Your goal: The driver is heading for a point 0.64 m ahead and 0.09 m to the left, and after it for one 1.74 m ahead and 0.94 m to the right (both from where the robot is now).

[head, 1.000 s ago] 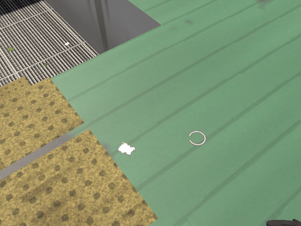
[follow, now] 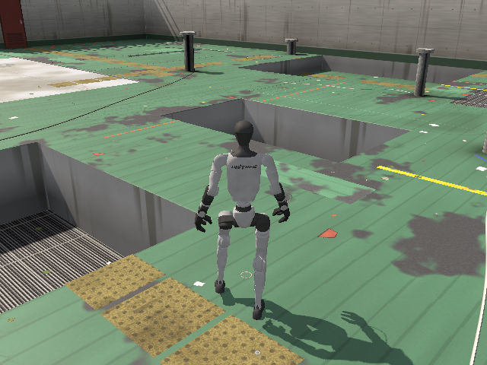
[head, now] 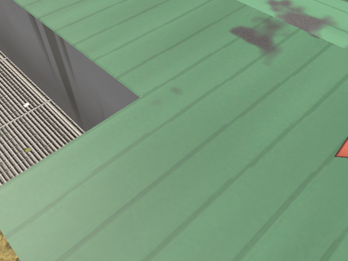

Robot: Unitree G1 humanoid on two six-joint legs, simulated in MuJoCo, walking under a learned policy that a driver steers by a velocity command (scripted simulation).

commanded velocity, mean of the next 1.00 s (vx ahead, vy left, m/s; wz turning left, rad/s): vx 0.50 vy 0.00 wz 0.09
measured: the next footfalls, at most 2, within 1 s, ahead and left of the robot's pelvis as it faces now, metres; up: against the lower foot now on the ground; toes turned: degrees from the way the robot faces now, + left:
left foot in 0.22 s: +0.28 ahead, +0.15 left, +0.00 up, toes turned +10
right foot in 0.76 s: +0.62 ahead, +0.01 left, +0.00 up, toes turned +9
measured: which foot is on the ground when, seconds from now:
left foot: up 0.00-0.20, down 0.22-0.78, up 0.80-1.00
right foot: down 0.00-0.22, up 0.24-0.74, down 0.76-1.00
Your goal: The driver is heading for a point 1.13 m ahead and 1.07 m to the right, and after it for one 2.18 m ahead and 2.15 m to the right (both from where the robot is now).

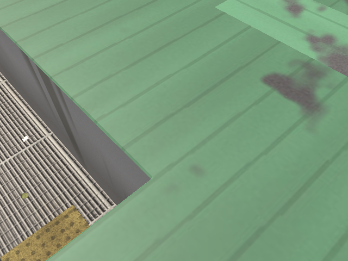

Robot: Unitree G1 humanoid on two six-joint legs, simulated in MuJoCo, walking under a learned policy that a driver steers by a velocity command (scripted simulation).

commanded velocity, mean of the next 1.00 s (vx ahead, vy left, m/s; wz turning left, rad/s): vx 0.50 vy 0.00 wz -0.58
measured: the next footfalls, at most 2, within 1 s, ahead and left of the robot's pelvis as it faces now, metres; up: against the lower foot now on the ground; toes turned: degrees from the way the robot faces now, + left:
left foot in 0.22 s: +0.32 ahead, +0.13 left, +0.00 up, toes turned -13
right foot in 0.76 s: +0.49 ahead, -0.22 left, +0.00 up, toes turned -31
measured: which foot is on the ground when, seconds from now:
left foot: up 0.00-0.20, down 0.22-0.76, up 0.78-1.00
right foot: down 0.00-0.22, up 0.24-0.74, down 0.76-1.00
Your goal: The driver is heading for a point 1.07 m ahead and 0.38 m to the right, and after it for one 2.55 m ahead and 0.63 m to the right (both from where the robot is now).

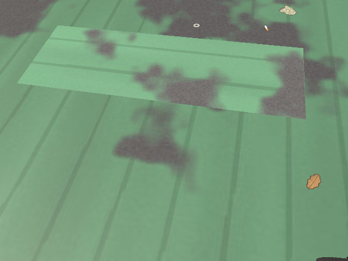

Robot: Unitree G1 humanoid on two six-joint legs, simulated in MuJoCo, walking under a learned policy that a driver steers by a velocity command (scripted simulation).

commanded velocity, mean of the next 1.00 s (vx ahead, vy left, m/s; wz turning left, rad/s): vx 0.50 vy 0.00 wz -0.29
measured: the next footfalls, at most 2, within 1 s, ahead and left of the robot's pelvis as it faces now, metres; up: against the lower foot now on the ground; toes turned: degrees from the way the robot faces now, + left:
left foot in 0.24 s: +0.33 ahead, +0.14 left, +0.00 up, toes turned -12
right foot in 0.70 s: +0.50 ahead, -0.19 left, +0.00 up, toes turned -16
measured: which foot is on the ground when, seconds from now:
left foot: up 0.00-0.22, down 0.24-0.70, up 0.72-1.00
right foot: down 0.00-0.24, up 0.26-0.68, down 0.70-1.00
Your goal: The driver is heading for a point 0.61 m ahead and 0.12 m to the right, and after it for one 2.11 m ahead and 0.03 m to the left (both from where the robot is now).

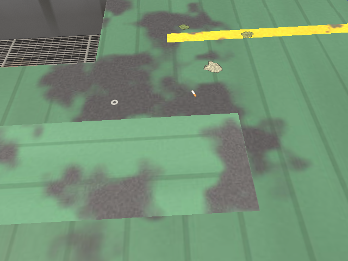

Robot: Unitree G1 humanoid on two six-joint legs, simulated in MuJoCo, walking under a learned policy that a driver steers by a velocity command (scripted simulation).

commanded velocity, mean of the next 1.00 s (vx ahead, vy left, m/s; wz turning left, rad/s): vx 0.50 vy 0.00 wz -0.33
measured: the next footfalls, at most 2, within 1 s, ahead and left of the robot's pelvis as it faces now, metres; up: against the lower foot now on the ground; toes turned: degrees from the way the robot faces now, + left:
left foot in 0.22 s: +0.30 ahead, +0.14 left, +0.00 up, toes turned -4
right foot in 0.72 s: +0.50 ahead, -0.18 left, +0.00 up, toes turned -24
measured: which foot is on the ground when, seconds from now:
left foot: up 0.00-0.20, down 0.22-0.72, up 0.74-1.00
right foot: down 0.00-0.22, up 0.24-0.70, down 0.72-1.00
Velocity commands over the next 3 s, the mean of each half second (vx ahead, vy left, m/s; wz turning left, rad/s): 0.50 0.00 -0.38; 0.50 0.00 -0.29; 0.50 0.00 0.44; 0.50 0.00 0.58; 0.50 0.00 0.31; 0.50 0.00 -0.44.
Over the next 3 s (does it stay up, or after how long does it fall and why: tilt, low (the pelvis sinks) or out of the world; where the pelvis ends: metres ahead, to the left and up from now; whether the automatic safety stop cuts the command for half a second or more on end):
stays up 1.63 -0.05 -0.01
